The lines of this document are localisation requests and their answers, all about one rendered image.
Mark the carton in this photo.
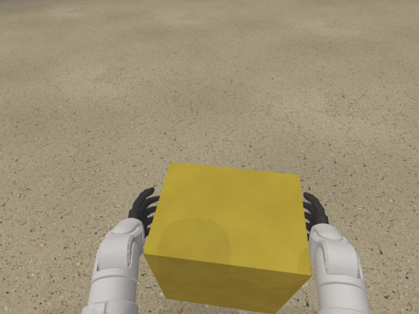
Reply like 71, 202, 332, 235
143, 162, 312, 314

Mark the robot right hand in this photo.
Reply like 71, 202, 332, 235
303, 192, 329, 241

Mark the robot right forearm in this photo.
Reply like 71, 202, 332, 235
308, 224, 371, 314

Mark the robot left forearm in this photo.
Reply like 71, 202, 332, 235
81, 218, 145, 314

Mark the robot left hand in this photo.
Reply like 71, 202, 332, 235
128, 187, 160, 238

